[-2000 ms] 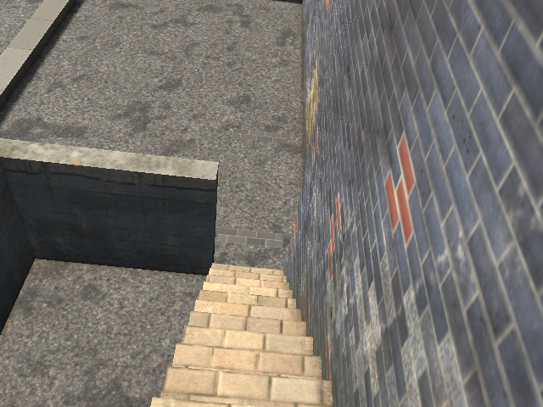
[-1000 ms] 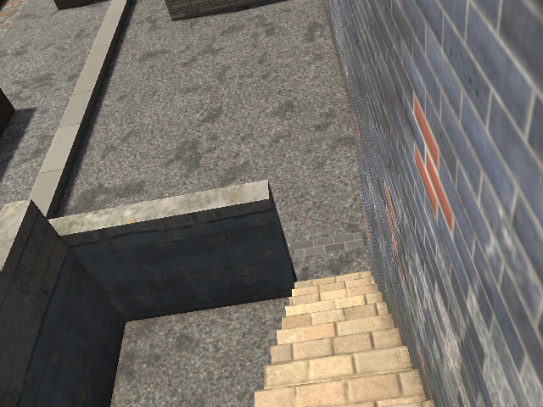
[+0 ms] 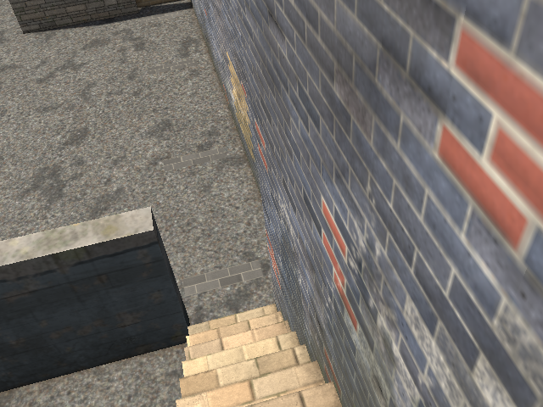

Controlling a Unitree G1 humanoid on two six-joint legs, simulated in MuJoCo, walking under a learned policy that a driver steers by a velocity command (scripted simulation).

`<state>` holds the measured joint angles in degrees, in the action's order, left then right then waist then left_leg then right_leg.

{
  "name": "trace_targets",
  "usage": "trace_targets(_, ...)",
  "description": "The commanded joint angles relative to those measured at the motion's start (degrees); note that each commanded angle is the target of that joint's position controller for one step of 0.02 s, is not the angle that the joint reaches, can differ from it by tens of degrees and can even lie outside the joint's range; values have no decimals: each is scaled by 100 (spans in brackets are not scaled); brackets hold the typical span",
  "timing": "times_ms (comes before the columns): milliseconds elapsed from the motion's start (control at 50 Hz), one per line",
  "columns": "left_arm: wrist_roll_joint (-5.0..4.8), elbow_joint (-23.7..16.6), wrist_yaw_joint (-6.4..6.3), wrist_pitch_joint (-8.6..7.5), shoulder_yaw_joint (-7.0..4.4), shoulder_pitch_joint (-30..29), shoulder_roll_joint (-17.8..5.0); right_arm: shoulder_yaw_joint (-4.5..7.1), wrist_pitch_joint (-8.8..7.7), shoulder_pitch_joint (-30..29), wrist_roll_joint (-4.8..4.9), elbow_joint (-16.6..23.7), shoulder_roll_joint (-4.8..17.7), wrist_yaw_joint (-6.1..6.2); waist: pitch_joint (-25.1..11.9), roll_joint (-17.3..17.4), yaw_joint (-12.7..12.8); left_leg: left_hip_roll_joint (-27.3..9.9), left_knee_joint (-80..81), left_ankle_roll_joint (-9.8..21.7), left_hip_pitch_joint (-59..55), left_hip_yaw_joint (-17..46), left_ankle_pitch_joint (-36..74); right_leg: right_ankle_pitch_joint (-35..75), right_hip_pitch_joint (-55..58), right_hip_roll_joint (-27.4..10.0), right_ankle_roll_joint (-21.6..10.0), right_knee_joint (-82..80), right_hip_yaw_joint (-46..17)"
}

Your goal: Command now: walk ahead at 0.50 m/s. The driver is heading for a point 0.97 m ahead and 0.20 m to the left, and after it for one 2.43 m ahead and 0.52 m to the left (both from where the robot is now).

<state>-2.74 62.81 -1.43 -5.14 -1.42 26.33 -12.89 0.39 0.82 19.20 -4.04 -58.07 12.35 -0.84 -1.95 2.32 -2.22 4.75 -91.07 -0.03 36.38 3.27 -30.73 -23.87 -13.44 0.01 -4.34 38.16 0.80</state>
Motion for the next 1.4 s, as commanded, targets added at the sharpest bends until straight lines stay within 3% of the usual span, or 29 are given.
trace_targets(20,46,-238,-297,-74,214,39,-288,-57,150,44,108,358,105,-67,1149,-721,-335,-365,2374,-501,-604,204,3311,2426,-2426,-1504,-985,-964,-1059)
trace_targets(40,-40,-275,-323,-142,162,-96,-653,-85,235,498,75,146,-51,-74,760,-1149,-507,-241,1825,-414,-1659,-192,3705,3241,-2893,-1482,-901,-857,-761)
trace_targets(60,-199,-162,-391,-288,122,188,-491,70,201,79,4,395,504,-106,687,-900,-242,-361,2381,-279,-550,250,5302,1833,-1895,-1019,-606,-190,-657)
trace_targets(120,-306,-167,-467,-371,129,276,-305,18,58,-776,-110,821,389,-224,917,-389,-85,-575,4388,-84,-792,358,7025,-194,-2088,-729,-335,554,-711)
trace_targets(240,389,-325,-429,89,-77,448,-403,113,-184,-232,277,671,423,-275,539,-728,546,-744,5660,190,-2356,22,5578,-189,-1849,-907,-527,2716,-755)
trace_targets(280,584,-281,-400,344,-282,235,-767,329,-308,1913,491,72,815,-222,167,-142,-625,-925,7489,234,-3911,-17,4164,309,-1781,-457,-660,5269,-341)
trace_targets(300,631,-254,-353,341,-331,321,-481,286,-369,1990,441,18,772,-247,330,727,-566,-1254,7377,412,-4651,158,5535,-2121,-3050,424,-421,8025,96)
trace_targets(320,176,-797,-307,218,-287,612,-182,288,-414,1982,215,-106,1329,-323,216,2141,321,-2023,4689,496,-5930,691,10819,-3226,-5344,341,-123,9410,386)
trace_targets(340,72,-848,-302,146,-244,621,-268,464,-368,2336,332,-104,1493,-370,-274,1549,54,-2431,4663,626,-6123,1018,11527,-2643,-5870,170,-147,9601,549)
trace_targets(380,165,-865,-352,141,-227,280,-154,623,-398,2289,72,-71,1749,-291,-292,867,-168,-2967,5532,1709,-4666,2123,6463,-1242,-5761,-171,-112,8481,-313)
trace_targets(420,284,-872,-281,377,-267,-407,-245,297,-501,1633,-86,-54,864,-206,910,256,110,-2741,5899,1777,-2888,2217,4383,313,-5750,-244,309,6732,-749)
trace_targets(460,336,-1233,-213,489,-93,-698,89,38,-643,516,165,138,303,-112,1257,21,804,-2014,6360,1043,-435,1266,3935,2342,-3733,-234,580,3523,-211)
trace_targets(500,392,-507,-173,629,-124,336,312,123,-735,-90,292,79,804,-93,525,591,1140,-1618,6492,1081,763,854,4123,4343,-579,-36,593,3209,226)
trace_targets(580,499,-1056,-145,560,-191,-1734,-331,-46,-686,660,537,-215,476,76,1097,413,71,-1335,5620,1000,-2194,1073,1613,5446,-2890,-603,418,131,-543)
trace_targets(620,220,-969,48,435,-121,-2037,-168,-45,-433,971,310,-209,543,254,1159,-244,-261,-1151,5480,981,-1643,859,577,5573,-1595,-503,490,-1298,-417)
trace_targets(680,145,-533,118,295,-170,-1111,-324,2,-253,1283,1,-163,439,274,1235,-77,-521,-925,4640,1048,-2059,1003,1487,6102,-486,-902,661,-3008,-498)
trace_targets(740,288,112,9,132,-275,841,-624,106,-197,838,88,-89,719,140,769,-306,81,-583,2571,875,-1654,629,2097,7043,1251,-1057,735,-3251,-158)
trace_targets(780,564,122,-17,34,-411,1280,-1142,148,-101,1429,310,-203,646,141,638,-1295,31,117,252,691,-644,102,-582,7720,2407,-1369,869,-3161,94)
trace_targets(820,157,122,221,-7,-268,1592,-1111,144,177,1847,405,-40,-74,156,103,-1578,-187,430,-2616,482,1899,-527,-3332,10446,3725,-2639,96,118,-331)
trace_targets(840,-329,-107,68,-58,-303,937,-1175,-26,266,888,167,434,-176,102,-331,-2576,153,-61,-1990,293,2024,-384,-2131,5446,2677,-3040,-997,-958,-1473)
trace_targets(880,-30,-530,19,-74,186,348,-75,149,442,-74,49,360,527,59,118,-935,397,397,-2777,304,1114,-265,-1299,4186,537,-1905,-474,-1421,-634)
trace_targets(900,11,-544,-182,-119,209,279,-505,24,561,-64,164,562,95,43,85,-1632,177,183,-2851,125,979,-256,-1230,4203,39,-2582,-977,-1659,-1133)
trace_targets(920,-80,-611,-285,-174,185,163,-446,57,625,-556,-68,886,376,85,519,-733,44,8,-1521,-38,1439,603,1128,2697,-462,-2261,-720,-1521,-870)
trace_targets(960,-71,-790,-379,-115,274,-100,-539,-13,752,-604,-95,1049,81,176,298,-1203,14,208,-2123,-431,1108,262,1510,2815,-1088,-2371,-833,-1526,-1001)
trace_targets(1040,5,-1120,-479,-164,644,-539,-49,-110,980,-987,106,1328,16,-16,400,-890,-191,-213,1666,-797,91,597,2747,204,-1448,-1844,-365,-1841,-830)
trace_targets(1120,45,-1251,-182,-73,569,-1018,-604,-20,776,-233,231,926,157,-136,51,-2130,-362,-197,2565,-536,-3385,-124,2494,94,-2569,-1588,1,-2231,-260)
trace_targets(1180,445,-830,-34,390,432,-19,-462,-104,462,-567,234,1091,294,-314,1159,-1139,-53,-603,7697,-44,-2795,460,678,307,-1025,-1410,110,-1605,-458)
trace_targets(1220,236,-847,75,305,225,642,-598,0,331,-798,113,1123,704,-177,1163,18,729,-1209,6291,120,-3417,1112,4249,1380,-1465,-1169,531,-1363,-63)
trace_targets(1400,150,-800,74,604,-4,-347,-616,-6,-68,-350,231,1333,540,-249,386,417,332,-975,7150,302,-2646,1074,3619,1057,501,-878,809,-1493,390)
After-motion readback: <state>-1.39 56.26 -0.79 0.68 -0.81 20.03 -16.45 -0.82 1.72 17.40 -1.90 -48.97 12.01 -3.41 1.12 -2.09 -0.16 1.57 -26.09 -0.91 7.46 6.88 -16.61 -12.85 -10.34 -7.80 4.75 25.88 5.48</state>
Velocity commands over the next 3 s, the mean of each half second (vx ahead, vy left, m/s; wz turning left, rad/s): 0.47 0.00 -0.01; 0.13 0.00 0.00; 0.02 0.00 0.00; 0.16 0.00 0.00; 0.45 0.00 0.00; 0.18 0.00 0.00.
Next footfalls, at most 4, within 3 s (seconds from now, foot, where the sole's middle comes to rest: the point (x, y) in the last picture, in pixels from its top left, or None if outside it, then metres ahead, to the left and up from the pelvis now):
0.28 left None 0.19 0.19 -0.98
0.78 right None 0.46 -0.05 -1.19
1.18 left None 0.42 0.25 -1.19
2.40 left None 0.63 0.28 -1.41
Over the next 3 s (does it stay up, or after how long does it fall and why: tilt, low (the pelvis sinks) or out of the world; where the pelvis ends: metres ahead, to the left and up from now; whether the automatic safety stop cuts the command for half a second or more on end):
stays up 0.81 0.15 -0.84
